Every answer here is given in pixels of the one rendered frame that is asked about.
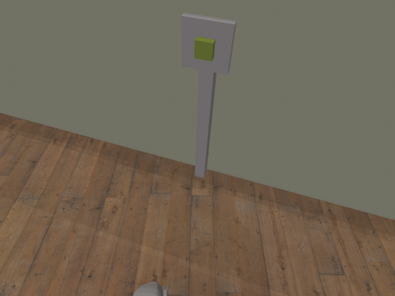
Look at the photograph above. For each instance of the panel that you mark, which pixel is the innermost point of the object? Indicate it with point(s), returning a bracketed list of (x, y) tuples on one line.
[(223, 31)]

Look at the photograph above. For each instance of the left robot thigh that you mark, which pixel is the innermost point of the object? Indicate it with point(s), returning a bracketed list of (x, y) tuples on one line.
[(151, 289)]

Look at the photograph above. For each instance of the button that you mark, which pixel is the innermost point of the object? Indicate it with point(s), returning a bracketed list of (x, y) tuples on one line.
[(204, 48)]

